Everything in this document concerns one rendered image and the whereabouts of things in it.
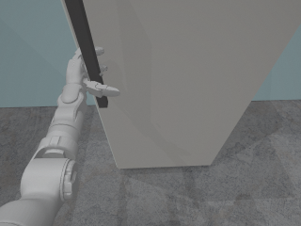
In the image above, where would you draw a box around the robot left upper arm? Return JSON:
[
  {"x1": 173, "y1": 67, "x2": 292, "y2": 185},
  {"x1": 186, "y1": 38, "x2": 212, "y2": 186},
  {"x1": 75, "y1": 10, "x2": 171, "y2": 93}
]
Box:
[{"x1": 0, "y1": 158, "x2": 79, "y2": 226}]

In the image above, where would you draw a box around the handle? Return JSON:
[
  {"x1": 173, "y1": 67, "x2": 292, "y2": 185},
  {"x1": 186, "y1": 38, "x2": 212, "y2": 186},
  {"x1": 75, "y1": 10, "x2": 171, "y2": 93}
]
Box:
[{"x1": 64, "y1": 0, "x2": 108, "y2": 108}]

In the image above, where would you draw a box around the robot left hand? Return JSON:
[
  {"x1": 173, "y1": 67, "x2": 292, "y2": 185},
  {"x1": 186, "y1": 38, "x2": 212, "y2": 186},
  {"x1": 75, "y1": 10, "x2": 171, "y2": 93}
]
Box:
[{"x1": 66, "y1": 46, "x2": 120, "y2": 98}]

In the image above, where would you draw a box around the left robot forearm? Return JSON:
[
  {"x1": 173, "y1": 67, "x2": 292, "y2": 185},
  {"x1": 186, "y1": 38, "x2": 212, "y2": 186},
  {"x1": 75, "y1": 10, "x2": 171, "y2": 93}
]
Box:
[{"x1": 20, "y1": 83, "x2": 87, "y2": 197}]

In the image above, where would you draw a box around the fridge door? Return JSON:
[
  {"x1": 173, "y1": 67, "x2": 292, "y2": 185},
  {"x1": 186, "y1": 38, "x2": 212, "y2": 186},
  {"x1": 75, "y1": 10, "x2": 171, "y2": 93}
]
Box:
[{"x1": 62, "y1": 0, "x2": 301, "y2": 169}]

